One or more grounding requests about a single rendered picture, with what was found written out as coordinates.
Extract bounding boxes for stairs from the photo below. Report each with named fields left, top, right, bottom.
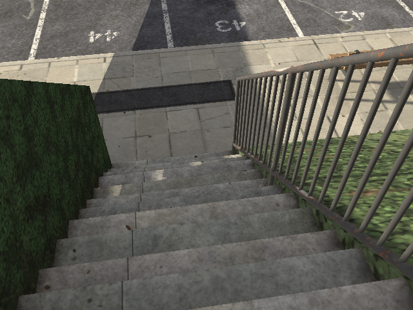
left=17, top=150, right=413, bottom=310

